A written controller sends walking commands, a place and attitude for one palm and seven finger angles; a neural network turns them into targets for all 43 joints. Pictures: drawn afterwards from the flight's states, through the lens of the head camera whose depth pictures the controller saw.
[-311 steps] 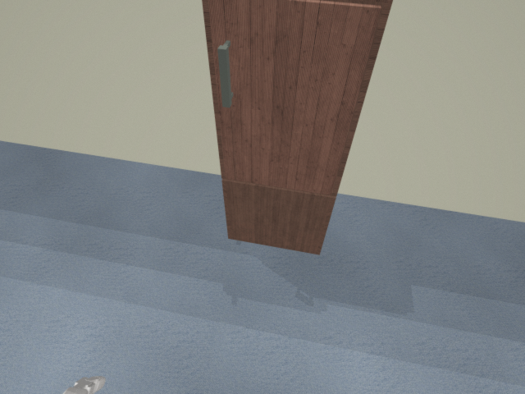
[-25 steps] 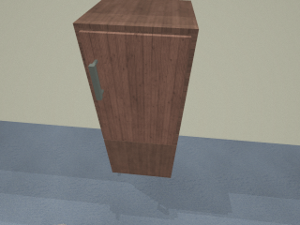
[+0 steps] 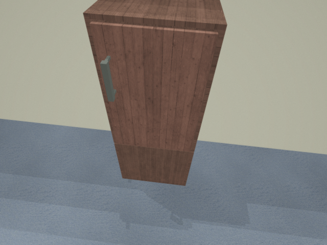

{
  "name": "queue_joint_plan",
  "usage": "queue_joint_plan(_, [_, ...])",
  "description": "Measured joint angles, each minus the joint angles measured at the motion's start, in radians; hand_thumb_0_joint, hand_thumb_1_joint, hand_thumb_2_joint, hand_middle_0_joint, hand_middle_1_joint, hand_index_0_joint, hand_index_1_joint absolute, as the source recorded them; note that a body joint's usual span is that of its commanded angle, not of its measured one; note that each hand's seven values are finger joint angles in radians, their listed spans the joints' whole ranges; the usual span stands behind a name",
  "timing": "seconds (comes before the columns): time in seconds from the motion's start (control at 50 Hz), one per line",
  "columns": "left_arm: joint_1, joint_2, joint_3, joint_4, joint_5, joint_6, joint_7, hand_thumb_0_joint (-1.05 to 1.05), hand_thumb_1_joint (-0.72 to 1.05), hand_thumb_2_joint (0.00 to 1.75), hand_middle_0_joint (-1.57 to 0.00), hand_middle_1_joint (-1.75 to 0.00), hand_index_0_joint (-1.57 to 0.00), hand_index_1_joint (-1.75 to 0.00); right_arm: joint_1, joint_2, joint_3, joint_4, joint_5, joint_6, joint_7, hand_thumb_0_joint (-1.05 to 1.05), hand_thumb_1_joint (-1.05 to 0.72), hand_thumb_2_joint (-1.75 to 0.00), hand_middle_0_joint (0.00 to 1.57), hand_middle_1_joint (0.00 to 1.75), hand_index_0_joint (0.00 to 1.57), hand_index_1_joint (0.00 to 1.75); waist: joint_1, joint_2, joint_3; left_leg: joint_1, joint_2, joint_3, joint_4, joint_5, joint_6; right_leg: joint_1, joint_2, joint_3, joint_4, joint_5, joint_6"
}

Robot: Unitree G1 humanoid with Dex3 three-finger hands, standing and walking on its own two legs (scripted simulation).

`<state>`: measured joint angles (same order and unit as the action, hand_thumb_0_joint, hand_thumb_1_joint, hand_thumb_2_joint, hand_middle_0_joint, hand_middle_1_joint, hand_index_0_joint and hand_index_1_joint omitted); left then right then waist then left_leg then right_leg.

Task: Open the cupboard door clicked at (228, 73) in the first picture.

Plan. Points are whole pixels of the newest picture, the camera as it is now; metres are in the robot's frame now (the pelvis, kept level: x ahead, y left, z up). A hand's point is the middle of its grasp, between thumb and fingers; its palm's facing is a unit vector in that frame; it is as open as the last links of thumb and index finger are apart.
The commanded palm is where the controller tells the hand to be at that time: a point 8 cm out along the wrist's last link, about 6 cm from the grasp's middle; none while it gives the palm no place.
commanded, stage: look again from close up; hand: left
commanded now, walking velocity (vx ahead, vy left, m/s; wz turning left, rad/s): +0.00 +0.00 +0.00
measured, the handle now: (109, 79) +0.62 +0.23 +0.07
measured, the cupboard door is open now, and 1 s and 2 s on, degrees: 0 0 0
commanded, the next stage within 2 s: shuffle to correct the standing spot in 0.32 s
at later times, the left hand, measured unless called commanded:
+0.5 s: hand out of the picture +0.02 +0.20 -0.18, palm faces +0.02 -0.98 -0.19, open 7.4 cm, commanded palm none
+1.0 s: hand out of the picture +0.08 +0.23 -0.19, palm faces +0.02 -0.98 -0.18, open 7.4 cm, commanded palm none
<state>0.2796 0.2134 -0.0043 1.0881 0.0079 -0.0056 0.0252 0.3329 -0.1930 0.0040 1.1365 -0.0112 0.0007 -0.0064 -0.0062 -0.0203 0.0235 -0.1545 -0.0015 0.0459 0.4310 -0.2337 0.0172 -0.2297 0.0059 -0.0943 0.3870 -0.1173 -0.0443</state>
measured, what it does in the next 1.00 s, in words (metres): shifts its weight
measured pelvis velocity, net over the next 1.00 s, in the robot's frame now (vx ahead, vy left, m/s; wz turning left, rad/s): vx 0.08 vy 0.06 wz -0.04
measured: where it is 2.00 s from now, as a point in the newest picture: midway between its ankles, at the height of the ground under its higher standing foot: outside the picture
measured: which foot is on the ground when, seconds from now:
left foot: down 0.00-1.00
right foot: down 0.00-1.00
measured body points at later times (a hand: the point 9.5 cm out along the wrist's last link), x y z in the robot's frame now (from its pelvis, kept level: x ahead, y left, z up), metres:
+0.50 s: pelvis +0.02 +0.03 +0.00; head +0.01 +0.04 +0.45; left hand +0.02 +0.25 -0.16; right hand +0.03 -0.20 -0.15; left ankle +0.00 +0.11 -0.74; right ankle +0.06 -0.09 -0.74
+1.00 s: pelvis +0.08 +0.06 +0.00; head +0.10 +0.07 +0.45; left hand +0.08 +0.28 -0.17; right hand +0.03 -0.15 -0.16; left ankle +0.00 +0.11 -0.74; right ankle +0.09 -0.06 -0.73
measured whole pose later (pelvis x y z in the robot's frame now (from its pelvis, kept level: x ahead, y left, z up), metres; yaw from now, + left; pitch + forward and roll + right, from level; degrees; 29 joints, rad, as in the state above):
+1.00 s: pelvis +0.08 +0.06 +0.00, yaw -2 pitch -3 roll -1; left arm 0.30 0.15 0.02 1.06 0.01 0.03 0.06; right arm 0.35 -0.10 0.00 1.12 0.00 -0.01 -0.06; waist 0.00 -0.02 0.09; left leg -0.04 -0.05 0.11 0.45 -0.34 0.08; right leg -0.24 -0.01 -0.07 0.58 -0.30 -0.02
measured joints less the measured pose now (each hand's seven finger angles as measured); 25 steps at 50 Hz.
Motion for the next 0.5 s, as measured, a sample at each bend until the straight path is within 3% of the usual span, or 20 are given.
queue_joint_plan(0.22, [0.021,-0.046,-0.007,0.011,0.003,-0.007,0.011,0.00,0.90,0.90,-0.20,-0.30,-0.20,-0.30,-0.035,0.041,-0.001,-0.002,0.006,-0.013,-0.011,0.01,-0.90,-0.90,0.20,0.30,0.20,0.30,0.010,-0.007,0.001,0.020,-0.016,0.012,-0.011,-0.009,0.019,0.012,-0.014,0.014,0.000,-0.008,0.021])
queue_joint_plan(0.5, [0.021,-0.042,-0.004,0.011,0.008,-0.006,0.015,0.00,0.90,0.90,-0.20,-0.30,-0.20,-0.30,-0.075,0.033,-0.004,-0.014,0.004,-0.015,-0.013,0.01,-0.90,-0.90,0.20,0.30,0.20,0.30,0.021,-0.002,-0.003,0.040,-0.035,0.025,-0.027,-0.016,0.038,0.020,-0.031,0.030,0.007,-0.022,0.043])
